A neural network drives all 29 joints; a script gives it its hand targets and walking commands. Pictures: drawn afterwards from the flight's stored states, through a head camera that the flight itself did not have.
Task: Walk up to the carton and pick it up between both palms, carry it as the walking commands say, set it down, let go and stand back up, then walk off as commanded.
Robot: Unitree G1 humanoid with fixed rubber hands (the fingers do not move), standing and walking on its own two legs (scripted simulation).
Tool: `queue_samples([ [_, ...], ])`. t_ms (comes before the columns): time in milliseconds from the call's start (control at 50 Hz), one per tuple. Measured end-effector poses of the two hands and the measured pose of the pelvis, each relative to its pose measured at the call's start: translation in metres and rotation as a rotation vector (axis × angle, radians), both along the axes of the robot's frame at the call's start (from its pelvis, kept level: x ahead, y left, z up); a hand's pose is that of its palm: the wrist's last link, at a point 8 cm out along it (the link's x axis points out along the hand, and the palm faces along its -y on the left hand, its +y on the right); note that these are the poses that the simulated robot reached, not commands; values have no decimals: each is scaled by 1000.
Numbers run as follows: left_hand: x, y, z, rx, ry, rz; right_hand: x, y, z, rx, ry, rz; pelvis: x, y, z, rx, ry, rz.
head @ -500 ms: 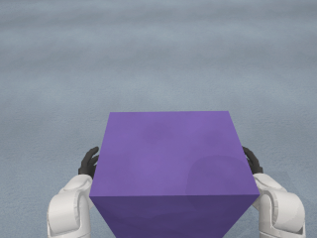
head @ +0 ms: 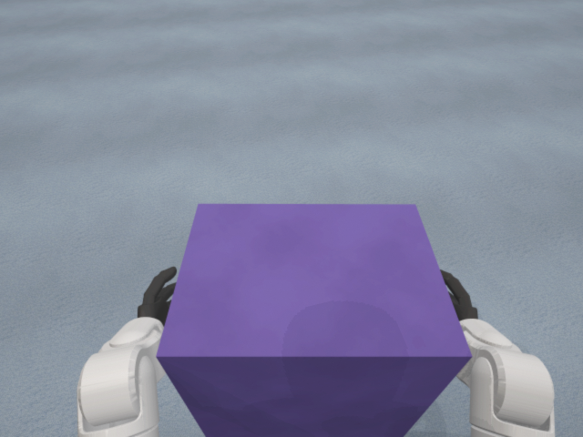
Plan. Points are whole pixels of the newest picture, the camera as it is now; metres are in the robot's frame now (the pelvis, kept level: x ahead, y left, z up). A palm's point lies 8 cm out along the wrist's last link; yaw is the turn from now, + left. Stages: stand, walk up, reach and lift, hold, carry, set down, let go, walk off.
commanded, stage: carry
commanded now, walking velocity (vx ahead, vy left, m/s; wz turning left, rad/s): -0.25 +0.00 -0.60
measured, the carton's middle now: (305, 329) +0.27 +0.00 +0.02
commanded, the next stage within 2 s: none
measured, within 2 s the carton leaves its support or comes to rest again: neither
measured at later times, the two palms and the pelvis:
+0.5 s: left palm (196, 401) +0.17 +0.12 +0.07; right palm out of the picture +0.09 -0.24 +0.09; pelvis -0.11 -0.01 +0.02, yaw -12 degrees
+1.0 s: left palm out of the picture +0.07 +0.02 +0.06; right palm out of the picture -0.10 -0.30 +0.06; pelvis -0.23 -0.02 +0.01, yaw -28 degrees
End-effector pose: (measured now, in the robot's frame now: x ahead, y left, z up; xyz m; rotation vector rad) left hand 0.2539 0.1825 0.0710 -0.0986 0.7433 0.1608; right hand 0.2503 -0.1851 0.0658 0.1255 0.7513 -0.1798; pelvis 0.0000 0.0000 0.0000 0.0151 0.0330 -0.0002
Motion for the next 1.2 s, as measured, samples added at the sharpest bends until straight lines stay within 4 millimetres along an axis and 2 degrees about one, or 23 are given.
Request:
queue_samples([
  [40, -7, -18, -7, 17, 2, -17, -13, -17, -15, 16, 1, -15, -11, -10, -9, 17, -9, -15],
  [80, -18, -31, -13, 25, 32, -28, -31, -31, -25, 33, 31, -36, -23, -14, -9, 19, -32, -35],
  [160, -35, -49, -15, 27, 66, -70, -65, -46, -29, 50, 65, -92, -44, -17, -1, 19, -26, -87],
  [320, -65, -45, -19, -34, 48, -111, -109, -42, -7, -23, 47, -127, -85, -8, 8, -22, 4, -117],
  [400, -78, -45, -7, -52, 26, -135, -129, -40, 12, -38, 24, -154, -97, -8, 15, -58, -12, -142],
  [460, -81, -54, 0, -66, 1, -167, -144, -47, 24, -55, -2, -183, -105, -9, 17, -67, -10, -177],
  [520, -84, -71, 3, -62, -4, -225, -166, -60, 28, -58, -5, -235, -116, -11, 16, -62, -2, -234],
  [640, -99, -119, 2, -12, 3, -340, -222, -97, 7, -11, 4, -344, -145, -24, 6, -14, 5, -342],
  [700, -115, -142, -5, 20, -8, -366, -246, -116, -13, 20, -8, -370, -163, -36, -8, 18, 1, -366],
  [760, -136, -156, -11, 41, 26, -382, -276, -126, -27, 52, 24, -396, -182, -37, -7, 20, -34, -393],
  [860, -158, -169, -10, 38, 43, -434, -317, -130, -24, 60, 41, -459, -206, -33, 4, 17, -17, -452],
  [1000, -180, -160, -12, -25, 40, -475, -350, -116, -1, -14, 38, -494, -234, -16, 11, -19, 19, -484],
  [1060, -188, -158, -5, -39, 40, -494, -364, -110, 12, -27, 36, -514, -241, -14, 17, -49, 10, -501],
  [1140, -194, -166, 3, -62, 14, -529, -381, -113, 26, -53, 11, -544, -249, -14, 20, -64, 16, -535],
  [1200, -201, -181, 6, -53, 9, -578, -401, -119, 28, -51, 10, -586, -258, -16, 20, -57, 24, -578],
])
